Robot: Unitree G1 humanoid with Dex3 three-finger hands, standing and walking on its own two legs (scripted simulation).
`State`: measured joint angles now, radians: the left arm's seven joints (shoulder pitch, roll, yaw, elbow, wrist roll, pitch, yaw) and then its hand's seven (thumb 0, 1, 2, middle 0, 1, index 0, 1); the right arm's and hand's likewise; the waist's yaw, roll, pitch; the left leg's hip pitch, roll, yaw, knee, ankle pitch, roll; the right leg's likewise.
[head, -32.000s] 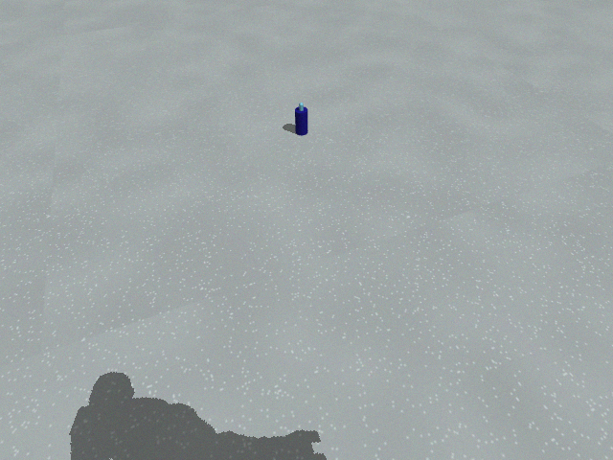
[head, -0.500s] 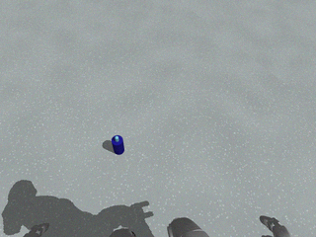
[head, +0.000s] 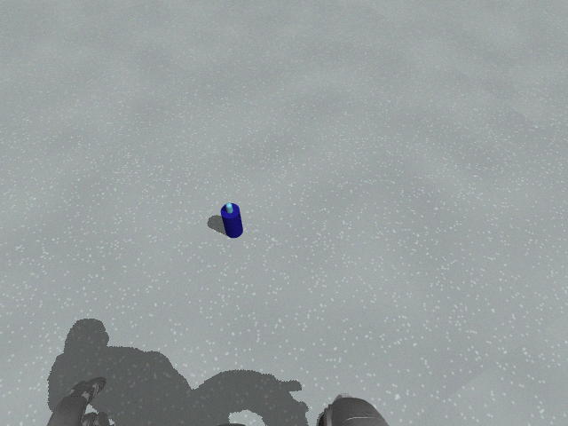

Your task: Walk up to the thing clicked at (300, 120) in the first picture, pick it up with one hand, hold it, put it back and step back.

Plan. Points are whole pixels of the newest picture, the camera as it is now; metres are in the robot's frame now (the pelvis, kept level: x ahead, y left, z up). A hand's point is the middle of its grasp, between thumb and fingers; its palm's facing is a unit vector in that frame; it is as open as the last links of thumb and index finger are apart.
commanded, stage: step back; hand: left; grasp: from the side
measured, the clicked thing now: (231, 218) +0.86 +0.19 -0.66
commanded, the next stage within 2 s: stand in 1.50 s
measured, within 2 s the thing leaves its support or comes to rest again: neither
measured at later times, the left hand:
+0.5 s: hand out of the picture -0.10 +0.23 -0.13, palm faces -0.05 -0.90 -0.42, open 7.4 cm
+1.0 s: hand out of the picture -0.15 +0.22 -0.13, palm faces +0.05 -0.92 -0.38, open 7.4 cm
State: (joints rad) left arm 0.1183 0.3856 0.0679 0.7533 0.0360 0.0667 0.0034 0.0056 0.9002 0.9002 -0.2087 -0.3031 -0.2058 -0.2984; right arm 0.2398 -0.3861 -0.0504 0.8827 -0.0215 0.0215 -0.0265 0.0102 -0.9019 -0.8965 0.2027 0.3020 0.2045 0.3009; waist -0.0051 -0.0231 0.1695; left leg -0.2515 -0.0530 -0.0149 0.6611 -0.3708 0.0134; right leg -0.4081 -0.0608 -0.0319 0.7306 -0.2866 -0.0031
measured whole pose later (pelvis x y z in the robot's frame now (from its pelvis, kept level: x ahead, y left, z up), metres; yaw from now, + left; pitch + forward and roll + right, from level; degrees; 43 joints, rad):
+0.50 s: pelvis -0.17 -0.04 +0.01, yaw -3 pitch -2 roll +1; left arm 0.22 0.36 0.06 0.89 0.05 0.04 0.00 0.01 0.90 0.90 -0.21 -0.30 -0.21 -0.30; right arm 0.15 -0.43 -0.06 0.86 -0.01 0.04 -0.02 0.01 -0.90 -0.90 0.20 0.30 0.20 0.30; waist 0.04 0.02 0.12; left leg -0.51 -0.09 -0.12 1.10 -0.45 -0.01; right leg -0.30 -0.02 0.04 0.69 -0.36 -0.01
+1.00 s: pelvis -0.20 -0.04 +0.02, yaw +2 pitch -3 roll +0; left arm 0.22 0.35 0.06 0.99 0.04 -0.03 -0.01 0.01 0.90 0.90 -0.21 -0.30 -0.21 -0.30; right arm 0.21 -0.39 -0.06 1.00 -0.03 0.00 0.02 0.01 -0.90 -0.90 0.20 0.30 0.21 0.30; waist 0.03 0.04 0.06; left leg -0.35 -0.02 -0.08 0.81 -0.45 0.01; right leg -0.24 -0.01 -0.03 0.57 -0.29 -0.03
